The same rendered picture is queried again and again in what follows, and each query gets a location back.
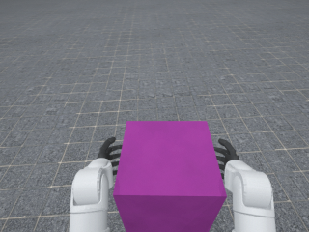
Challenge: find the right robot forearm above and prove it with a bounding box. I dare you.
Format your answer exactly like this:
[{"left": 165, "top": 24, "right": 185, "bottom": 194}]
[{"left": 224, "top": 159, "right": 276, "bottom": 232}]

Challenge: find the left robot forearm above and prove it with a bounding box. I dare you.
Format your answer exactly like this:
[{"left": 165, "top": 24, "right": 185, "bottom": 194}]
[{"left": 69, "top": 158, "right": 114, "bottom": 232}]

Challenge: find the right robot hand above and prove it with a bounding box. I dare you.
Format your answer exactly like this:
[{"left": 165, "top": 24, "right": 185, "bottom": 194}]
[{"left": 213, "top": 138, "right": 239, "bottom": 180}]

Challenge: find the left robot hand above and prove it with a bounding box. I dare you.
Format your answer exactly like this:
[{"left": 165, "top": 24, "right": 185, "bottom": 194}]
[{"left": 97, "top": 137, "right": 123, "bottom": 176}]

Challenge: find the carton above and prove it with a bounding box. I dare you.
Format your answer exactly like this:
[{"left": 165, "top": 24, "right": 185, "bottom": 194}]
[{"left": 113, "top": 121, "right": 227, "bottom": 232}]

